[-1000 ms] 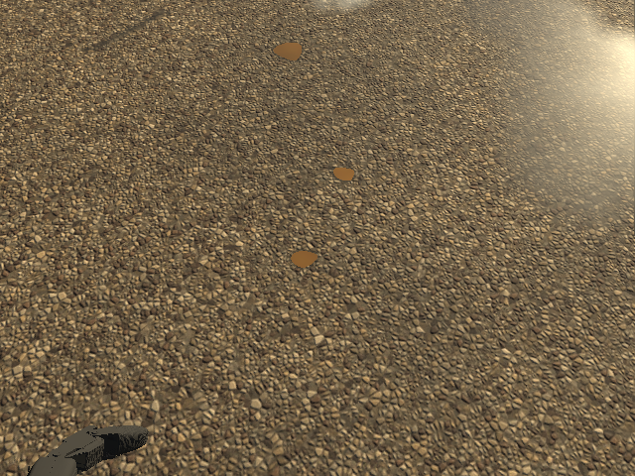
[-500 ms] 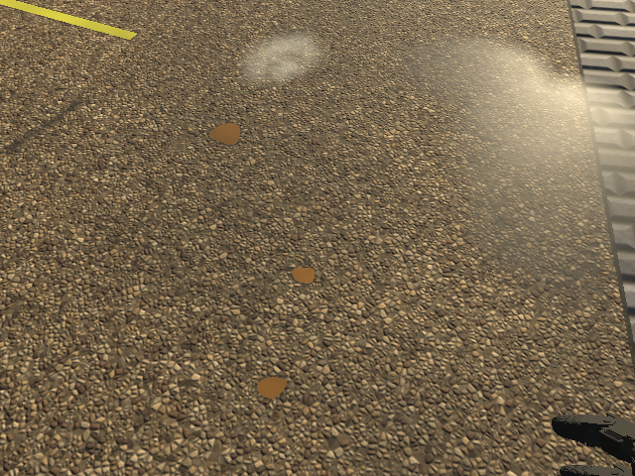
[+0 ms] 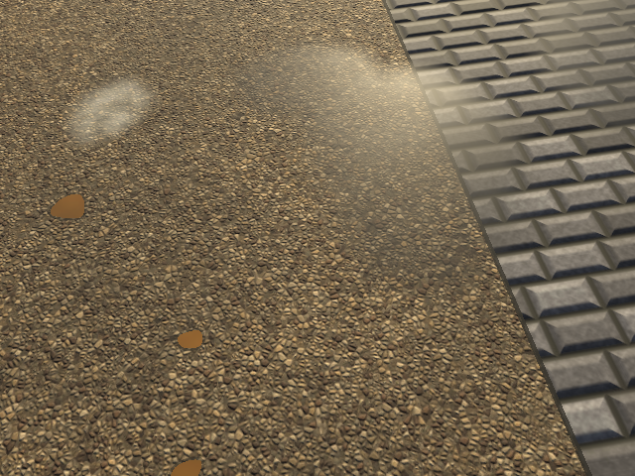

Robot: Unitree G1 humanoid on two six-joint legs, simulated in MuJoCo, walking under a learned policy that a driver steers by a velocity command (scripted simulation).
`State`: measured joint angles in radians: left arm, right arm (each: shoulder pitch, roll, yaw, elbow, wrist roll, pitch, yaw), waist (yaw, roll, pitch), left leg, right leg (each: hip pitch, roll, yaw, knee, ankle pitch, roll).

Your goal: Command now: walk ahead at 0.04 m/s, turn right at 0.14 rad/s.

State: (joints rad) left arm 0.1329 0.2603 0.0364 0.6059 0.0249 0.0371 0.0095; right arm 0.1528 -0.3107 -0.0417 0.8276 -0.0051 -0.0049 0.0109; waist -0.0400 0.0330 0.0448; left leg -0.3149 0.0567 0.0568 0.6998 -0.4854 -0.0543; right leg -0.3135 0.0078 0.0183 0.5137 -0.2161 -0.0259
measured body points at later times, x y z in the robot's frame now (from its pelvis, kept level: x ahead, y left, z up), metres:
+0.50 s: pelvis +0.10 -0.01 +0.01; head +0.12 +0.00 +0.46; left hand +0.30 +0.24 -0.08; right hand +0.06 -0.29 -0.12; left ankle +0.00 +0.12 -0.74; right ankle +0.19 -0.15 -0.70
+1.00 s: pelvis +0.34 -0.06 +0.01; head +0.36 -0.07 +0.46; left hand +0.34 +0.21 -0.12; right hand +0.54 -0.31 -0.09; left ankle +0.54 +0.10 -0.68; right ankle +0.25 -0.15 -0.74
